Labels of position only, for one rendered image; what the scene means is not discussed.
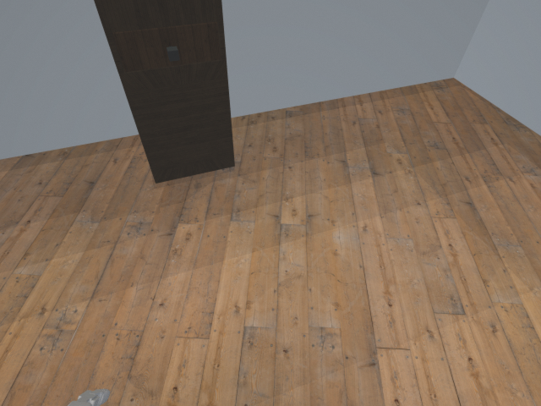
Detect cabinet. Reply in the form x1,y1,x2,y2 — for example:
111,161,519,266
94,0,235,184

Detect robot left hand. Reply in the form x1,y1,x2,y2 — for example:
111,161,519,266
68,389,110,406

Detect drawer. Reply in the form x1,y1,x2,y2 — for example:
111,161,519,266
113,22,221,72

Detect handle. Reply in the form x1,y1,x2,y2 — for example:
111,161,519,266
167,46,180,62

